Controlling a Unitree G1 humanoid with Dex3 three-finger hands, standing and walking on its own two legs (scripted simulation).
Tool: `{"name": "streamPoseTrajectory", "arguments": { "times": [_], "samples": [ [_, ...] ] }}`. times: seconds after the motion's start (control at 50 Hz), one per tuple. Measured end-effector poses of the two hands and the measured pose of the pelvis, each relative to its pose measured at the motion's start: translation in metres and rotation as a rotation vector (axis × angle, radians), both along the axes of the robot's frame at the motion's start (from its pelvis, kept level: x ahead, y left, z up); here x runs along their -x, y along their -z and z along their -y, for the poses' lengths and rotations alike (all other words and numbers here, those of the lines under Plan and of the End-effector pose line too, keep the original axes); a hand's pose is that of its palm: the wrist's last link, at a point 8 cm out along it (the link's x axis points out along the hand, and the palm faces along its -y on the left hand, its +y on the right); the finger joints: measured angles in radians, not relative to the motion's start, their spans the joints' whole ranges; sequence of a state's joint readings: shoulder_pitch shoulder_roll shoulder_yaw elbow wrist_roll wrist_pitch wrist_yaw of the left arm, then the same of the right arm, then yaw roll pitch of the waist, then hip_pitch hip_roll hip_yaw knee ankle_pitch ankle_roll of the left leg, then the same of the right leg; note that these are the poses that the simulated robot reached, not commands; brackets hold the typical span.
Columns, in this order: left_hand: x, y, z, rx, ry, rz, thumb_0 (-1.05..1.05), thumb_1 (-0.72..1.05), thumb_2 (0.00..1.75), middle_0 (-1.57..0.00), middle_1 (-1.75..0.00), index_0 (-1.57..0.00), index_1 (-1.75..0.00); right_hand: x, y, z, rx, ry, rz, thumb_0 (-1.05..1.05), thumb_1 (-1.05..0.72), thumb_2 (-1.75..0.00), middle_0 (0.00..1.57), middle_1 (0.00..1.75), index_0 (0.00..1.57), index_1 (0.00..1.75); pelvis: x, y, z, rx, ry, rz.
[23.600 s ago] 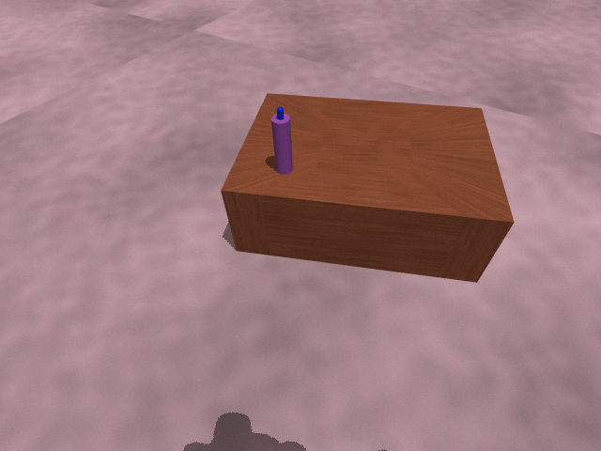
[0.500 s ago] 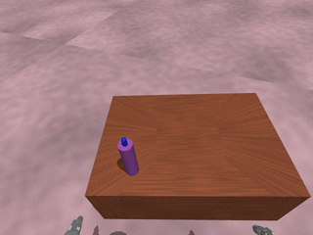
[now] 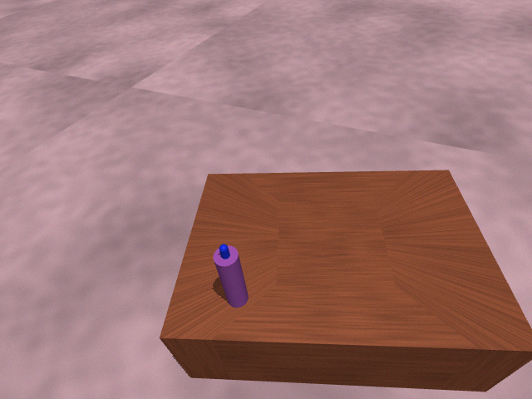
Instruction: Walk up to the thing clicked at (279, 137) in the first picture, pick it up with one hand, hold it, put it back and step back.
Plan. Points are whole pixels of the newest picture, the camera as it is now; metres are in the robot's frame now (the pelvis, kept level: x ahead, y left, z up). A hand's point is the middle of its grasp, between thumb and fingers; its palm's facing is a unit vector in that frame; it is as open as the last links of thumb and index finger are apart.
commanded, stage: home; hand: left
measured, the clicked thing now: (231, 274) +0.51 +0.16 -0.29
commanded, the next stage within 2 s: stand in 0.82 s
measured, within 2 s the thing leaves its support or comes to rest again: neither
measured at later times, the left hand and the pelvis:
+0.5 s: hand out of the picture +0.04 +0.24 -0.15, palm faces +0.00 -0.93 -0.38, open 17.5 cm; pelvis +0.00 -0.01 +0.00, yaw +0 degrees
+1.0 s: hand out of the picture +0.09 +0.24 -0.15, palm faces +0.00 -0.93 -0.37, open 17.4 cm; pelvis +0.01 -0.01 +0.00, yaw +0 degrees
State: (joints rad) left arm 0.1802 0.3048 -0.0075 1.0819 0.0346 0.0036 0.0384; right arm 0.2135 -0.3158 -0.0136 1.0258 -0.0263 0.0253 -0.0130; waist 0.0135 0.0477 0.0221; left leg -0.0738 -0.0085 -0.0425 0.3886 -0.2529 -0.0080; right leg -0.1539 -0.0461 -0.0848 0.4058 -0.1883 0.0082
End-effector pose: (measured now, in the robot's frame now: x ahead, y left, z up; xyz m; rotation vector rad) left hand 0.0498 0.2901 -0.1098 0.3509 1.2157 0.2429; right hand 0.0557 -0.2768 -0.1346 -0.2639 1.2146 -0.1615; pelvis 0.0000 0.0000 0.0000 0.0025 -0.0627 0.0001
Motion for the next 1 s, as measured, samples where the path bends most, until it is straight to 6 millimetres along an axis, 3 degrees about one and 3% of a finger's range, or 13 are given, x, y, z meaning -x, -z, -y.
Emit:
{"name": "streamPoseTrajectory", "arguments": {
  "times": [0.44, 0.6, 1.0],
  "samples": [
    [0.015, 0.002, 0.004, 0.008, -0.032, -0.071, -0.01, -0.55, 0.04, -0.05, -0.05, -0.06, -0.05, 0.006, -0.003, 0.021, 0.027, -0.008, -0.055, 0.01, -0.91, -0.90, 0.20, 0.30, 0.20, 0.30, 0.004, -0.003, 0.010, 0.005, -0.003, -0.016],
    [0.005, 0.003, 0.005, 0.019, -0.033, -0.067, -0.01, -0.54, 0.04, -0.05, -0.05, -0.06, -0.05, 0.006, -0.004, 0.022, 0.034, -0.006, -0.067, 0.01, -0.91, -0.90, 0.20, 0.30, 0.20, 0.30, -0.001, -0.003, 0.010, 0.002, -0.001, -0.017],
    [-0.028, -0.002, 0.007, 0.019, -0.016, -0.015, -0.01, -0.54, 0.05, -0.07, -0.07, -0.07, -0.07, -0.020, -0.007, 0.024, 0.033, -0.010, -0.020, 0.01, -0.91, -0.90, 0.20, 0.30, 0.21, 0.30, -0.010, -0.004, 0.011, 0.001, 0.004, -0.021]
  ]
}}
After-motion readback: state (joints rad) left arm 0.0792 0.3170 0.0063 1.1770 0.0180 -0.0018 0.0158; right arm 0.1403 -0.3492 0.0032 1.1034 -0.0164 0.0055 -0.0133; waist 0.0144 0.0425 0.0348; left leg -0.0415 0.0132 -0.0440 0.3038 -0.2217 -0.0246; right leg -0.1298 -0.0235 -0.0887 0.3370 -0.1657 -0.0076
